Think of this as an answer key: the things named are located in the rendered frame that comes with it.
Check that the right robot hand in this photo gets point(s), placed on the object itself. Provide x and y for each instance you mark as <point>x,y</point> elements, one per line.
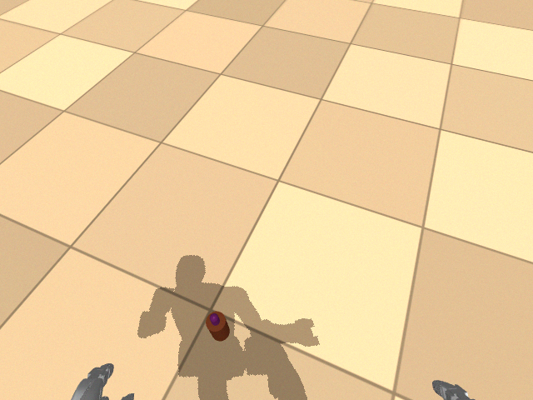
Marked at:
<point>449,391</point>

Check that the left robot hand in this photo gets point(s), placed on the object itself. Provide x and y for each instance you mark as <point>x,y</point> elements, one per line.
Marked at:
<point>90,388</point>

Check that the bottle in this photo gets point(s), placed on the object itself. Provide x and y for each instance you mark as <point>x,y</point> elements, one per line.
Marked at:
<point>217,326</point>

